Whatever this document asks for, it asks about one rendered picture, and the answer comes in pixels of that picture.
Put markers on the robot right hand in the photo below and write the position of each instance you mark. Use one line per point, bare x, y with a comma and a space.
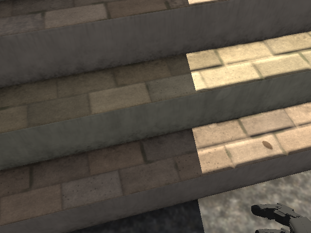
284, 215

